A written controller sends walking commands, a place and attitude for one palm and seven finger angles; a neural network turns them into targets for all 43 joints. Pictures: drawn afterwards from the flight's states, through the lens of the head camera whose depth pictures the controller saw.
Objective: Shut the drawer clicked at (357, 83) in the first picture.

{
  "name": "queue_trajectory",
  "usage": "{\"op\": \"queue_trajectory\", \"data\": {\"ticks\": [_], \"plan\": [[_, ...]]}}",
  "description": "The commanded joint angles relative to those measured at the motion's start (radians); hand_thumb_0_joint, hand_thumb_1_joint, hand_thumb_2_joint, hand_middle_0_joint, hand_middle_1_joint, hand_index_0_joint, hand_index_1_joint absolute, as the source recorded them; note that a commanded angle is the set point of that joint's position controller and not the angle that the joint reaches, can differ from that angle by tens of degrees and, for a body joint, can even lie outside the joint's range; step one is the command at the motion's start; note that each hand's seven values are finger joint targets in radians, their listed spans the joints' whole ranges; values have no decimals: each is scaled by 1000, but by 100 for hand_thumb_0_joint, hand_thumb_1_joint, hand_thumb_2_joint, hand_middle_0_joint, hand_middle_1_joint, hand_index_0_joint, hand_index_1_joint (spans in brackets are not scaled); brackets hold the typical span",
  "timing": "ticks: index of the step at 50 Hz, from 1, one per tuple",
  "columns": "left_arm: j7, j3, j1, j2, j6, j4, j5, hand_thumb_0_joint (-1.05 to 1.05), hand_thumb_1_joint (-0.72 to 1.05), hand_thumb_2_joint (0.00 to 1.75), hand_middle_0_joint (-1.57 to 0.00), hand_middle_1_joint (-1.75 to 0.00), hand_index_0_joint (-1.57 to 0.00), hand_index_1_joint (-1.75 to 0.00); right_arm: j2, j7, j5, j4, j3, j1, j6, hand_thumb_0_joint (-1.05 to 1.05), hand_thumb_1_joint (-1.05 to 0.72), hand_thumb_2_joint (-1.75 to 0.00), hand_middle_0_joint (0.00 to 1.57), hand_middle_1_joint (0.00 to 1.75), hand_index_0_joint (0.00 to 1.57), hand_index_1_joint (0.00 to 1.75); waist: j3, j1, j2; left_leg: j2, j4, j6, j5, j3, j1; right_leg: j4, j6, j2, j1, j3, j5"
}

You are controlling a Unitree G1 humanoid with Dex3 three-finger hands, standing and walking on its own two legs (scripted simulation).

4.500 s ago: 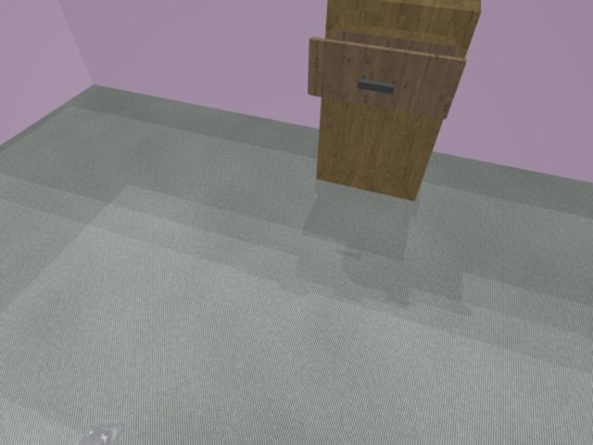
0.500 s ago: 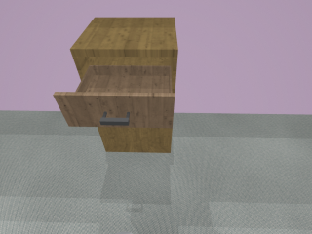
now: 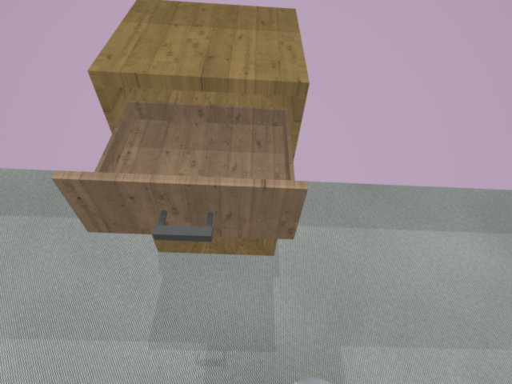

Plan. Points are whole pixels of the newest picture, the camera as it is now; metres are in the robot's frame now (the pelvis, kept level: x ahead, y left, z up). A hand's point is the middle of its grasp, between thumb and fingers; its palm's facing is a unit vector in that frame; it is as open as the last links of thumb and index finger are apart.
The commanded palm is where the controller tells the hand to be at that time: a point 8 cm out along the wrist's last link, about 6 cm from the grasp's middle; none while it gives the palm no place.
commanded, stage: take the last steps up to it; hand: left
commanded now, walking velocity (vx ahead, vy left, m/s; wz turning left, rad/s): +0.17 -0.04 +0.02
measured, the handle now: (185, 224) +0.40 +0.17 -0.05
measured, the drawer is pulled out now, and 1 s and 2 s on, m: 0.29 0.29 0.29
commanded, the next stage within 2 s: come to a stop and stand still in 0.10 s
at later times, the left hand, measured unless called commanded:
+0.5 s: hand (179, 375) +0.16 +0.14 -0.16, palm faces +0.06 -0.97 -0.25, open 7.2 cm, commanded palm none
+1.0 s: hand out of the picture +0.04 +0.23 -0.16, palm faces +0.06 -0.96 -0.28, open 7.3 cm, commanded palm none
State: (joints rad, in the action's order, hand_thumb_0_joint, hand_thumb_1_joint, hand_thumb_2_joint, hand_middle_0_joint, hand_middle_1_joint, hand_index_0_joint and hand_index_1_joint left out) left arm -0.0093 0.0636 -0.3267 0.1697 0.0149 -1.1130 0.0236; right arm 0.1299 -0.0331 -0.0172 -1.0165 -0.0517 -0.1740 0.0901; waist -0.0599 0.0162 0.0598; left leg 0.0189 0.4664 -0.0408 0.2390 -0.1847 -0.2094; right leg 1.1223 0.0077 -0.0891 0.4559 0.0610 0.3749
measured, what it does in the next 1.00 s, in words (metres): steps on the spot: right foot, then left foot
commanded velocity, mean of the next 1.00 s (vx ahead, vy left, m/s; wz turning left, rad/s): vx -0.04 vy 0.03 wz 0.00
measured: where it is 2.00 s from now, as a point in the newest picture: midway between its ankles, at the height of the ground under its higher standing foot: outside the picture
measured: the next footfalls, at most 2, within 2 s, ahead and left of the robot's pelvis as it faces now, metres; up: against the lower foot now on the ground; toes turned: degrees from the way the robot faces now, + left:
right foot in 0.24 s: +0.13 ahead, -0.10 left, +0.00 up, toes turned +1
left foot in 0.68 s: +0.10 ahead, +0.11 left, +0.00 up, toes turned +6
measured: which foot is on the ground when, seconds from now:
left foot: down 0.00-0.24, up 0.26-0.66, down 0.68-1.00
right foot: up 0.00-0.22, down 0.24-1.00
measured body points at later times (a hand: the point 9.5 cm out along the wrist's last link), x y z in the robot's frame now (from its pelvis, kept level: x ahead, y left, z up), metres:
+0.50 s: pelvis +0.08 -0.04 +0.00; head +0.12 -0.06 +0.45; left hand +0.16 +0.19 -0.14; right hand +0.10 -0.27 -0.17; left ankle +0.06 +0.09 -0.69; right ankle +0.13 -0.14 -0.74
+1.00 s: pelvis +0.04 +0.03 -0.01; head +0.03 +0.00 +0.44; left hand +0.04 +0.28 -0.14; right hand +0.13 -0.19 -0.16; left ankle +0.06 +0.10 -0.74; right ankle +0.09 -0.10 -0.74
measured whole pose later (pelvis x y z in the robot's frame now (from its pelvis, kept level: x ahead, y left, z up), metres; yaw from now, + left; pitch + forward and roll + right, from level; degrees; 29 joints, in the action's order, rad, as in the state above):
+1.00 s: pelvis +0.04 +0.03 -0.01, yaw +0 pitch -2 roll +1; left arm -0.02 0.01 -0.35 0.16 -0.03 -0.99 0.03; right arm 0.20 -0.01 -0.02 -0.91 -0.02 -0.24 -0.02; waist 0.00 0.02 -0.06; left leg -0.05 0.52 -0.08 0.26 -0.13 -0.23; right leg 0.57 -0.01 -0.05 0.31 0.00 0.23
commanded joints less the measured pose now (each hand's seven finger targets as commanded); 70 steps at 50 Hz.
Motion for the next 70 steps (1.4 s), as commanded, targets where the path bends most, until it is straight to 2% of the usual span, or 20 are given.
{"op": "queue_trajectory", "data": {"ticks": [1, 7, 10, 11, 12, 13, 14, 17, 25, 30, 31, 32, 33, 35, 36, 39, 45, 49, 57, 70], "plan": [[9, -5, -50, -10, -6, 72, 3, 0, 90, 90, -20, -30, -20, -30, 115, 5, -5, -13, -8, -125, -10, 0, -90, -90, 20, 30, 20, 30, 2, 8, -163, 266, -252, -144, -348, 181, -5, -166, -15, -39, 15, -24, -72], [15, -2, 66, 24, -4, 130, 6, 0, 90, 90, -20, -30, -20, -30, 167, 13, -13, -18, -24, -124, -38, 0, -90, -90, 20, 30, 20, 30, -26, -8, -173, 260, -216, -134, -92, 210, -37, -440, -16, 5, -109, 31, -110], [10, 7, -2, 64, 11, 105, 9, 0, 90, 90, -20, -30, -20, -30, 140, 17, -9, -33, -17, -132, -49, 0, -90, -90, 20, 30, 20, 30, -9, 32, -95, 175, -51, -57, -2, 159, -94, -637, -11, 40, -301, 49, -202], [1, 13, -60, 111, 26, 87, 12, 0, 90, 90, -20, -30, -20, -30, 104, 17, -2, -30, -5, -147, -48, 0, -90, -90, 20, 30, 20, 30, 35, 55, 32, 97, 111, -6, 61, 89, -163, -697, 17, -69, -416, -94, -301], [-8, 23, -85, 194, 34, 77, 8, 0, 90, 90, -20, -30, -20, -30, 54, 18, 4, -18, 8, -183, -51, 0, -90, -90, 20, 30, 20, 30, 72, 39, 233, 9, 273, 45, 274, 29, -267, -780, 100, -275, -489, -329, -520], [-12, 11, -89, 195, 32, 84, -5, 0, 90, 90, -20, -30, -20, -30, 80, 7, 6, -14, 9, -166, -64, 0, -90, -90, 20, 30, 20, 30, 103, 46, 157, 27, 368, 55, 403, 110, -201, -811, 173, -336, -420, -344, -717], [-17, 6, -6, 179, 34, 90, -5, 0, 90, 90, -20, -30, -20, -30, 76, 3, 10, -36, 6, -188, -73, 0, -90, -90, 20, 30, 20, 30, 106, 7, 130, 47, 407, 60, 355, 150, -147, -807, 179, -298, -357, -288, -789], [-37, 0, 95, 148, 16, 117, -2, 0, 90, 90, -20, -30, -20, -30, 63, -5, 19, -64, 7, -193, -101, 0, -90, -90, 20, 30, 20, 30, 91, -15, 75, 51, 442, 72, 292, 174, -135, -739, 196, -266, -308, -184, -962], [-48, 28, 110, 179, -21, 136, 6, 0, 90, 90, -20, -30, -20, -30, 82, 7, 12, -10, -14, -124, -138, 0, -90, -90, 20, 30, 20, 30, 109, 9, 87, 14, 431, 95, 229, 170, -159, -759, 208, -259, -299, -157, -784], [-40, 28, 131, 181, -31, 137, 7, 0, 90, 90, -20, -30, -20, -30, 72, 11, 13, -5, -11, -145, -121, 0, -90, -90, 20, 30, 20, 30, 139, -13, 118, -7, 130, 86, 79, 126, -11, -734, 144, -189, -257, -140, -488], [-82, 8, 90, 210, -11, 154, -1, 0, 90, 90, -20, -30, -20, -30, 153, 15, 20, 77, -24, -165, -91, 0, -90, -90, 20, 30, 20, 30, 333, -67, -61, -5, 47, 91, 71, 93, -7, -565, 115, -209, -460, -209, -893], [-72, 6, 75, 212, -18, 194, -8, 0, 90, 90, -20, -30, -20, -30, 115, 14, 13, 113, -15, -125, -92, 0, -90, -90, 20, 30, 20, 30, 320, -31, -87, -3, -2, 62, 38, 112, 8, -537, 89, -160, -378, -129, -542], [-62, 1, 86, 163, -23, 182, -12, 0, 90, 90, -20, -30, -20, -30, 139, 14, 6, 115, -14, -118, -88, 0, -90, -90, 20, 30, 20, 30, 278, -37, -195, 48, -67, 46, -16, 145, 45, -525, 67, -113, -286, -82, -354], [-45, -22, 74, 105, -38, 197, -8, 0, 90, 90, -20, -30, -20, -30, 196, 14, -9, 156, -8, -84, -94, 0, -90, -90, 20, 30, 20, 30, 111, -8, -316, 209, -125, -31, -183, 297, -48, -504, 15, 19, -154, 18, -28], [-42, -23, 74, 100, -52, 193, 0, 0, 90, 90, -20, -30, -20, -30, 193, 14, -7, 172, -6, -35, -97, 0, -90, -90, 20, 30, 20, 30, 21, -3, -340, 198, -174, -54, -65, 306, -145, -452, 9, 44, -160, 13, 43], [-25, -30, 21, 92, -58, 175, 7, 0, 90, 90, -20, -30, -20, -30, 202, 19, -6, 192, 4, -4, -103, 0, -90, -90, 20, 30, 20, 30, -143, 13, -166, 168, -240, -62, 220, 322, -313, -404, 11, 55, -157, -20, -24], [-23, -34, -33, 104, -36, 186, 6, 0, 90, 90, -20, -30, -20, -30, 184, 20, 0, 176, 12, -51, -92, 0, -90, -90, 20, 30, 20, 30, -69, 9, -127, 127, -215, -42, 291, 329, -199, -610, 27, 32, -171, -86, -88], [-25, -35, 4, 111, -15, 208, 6, 0, 90, 90, -20, -30, -20, -30, 181, 22, 1, 160, 7, -124, -93, 0, -90, -90, 20, 30, 20, 30, -4, -36, 71, 75, -142, -16, 243, 277, -54, -720, 46, 0, -71, -184, 71], [-23, -41, -43, 100, -11, 177, 1, 0, 90, 90, -20, -30, -20, -30, 170, 23, 1, 107, 21, -128, -78, 0, -90, -90, 20, 30, 20, 30, 4, -15, -81, 92, -214, -19, 261, 299, -86, -699, 36, 21, -127, -159, -13], [-29, -55, -23, 81, 0, 107, -9, 0, 90, 90, -20, -30, -20, -30, 129, 12, 8, -3, 42, -197, -58, 0, -90, -90, 20, 30, 20, 30, 2, -17, -50, 88, -178, -11, 10, 245, -18, -727, 42, -3, -188, -166, -189]]}}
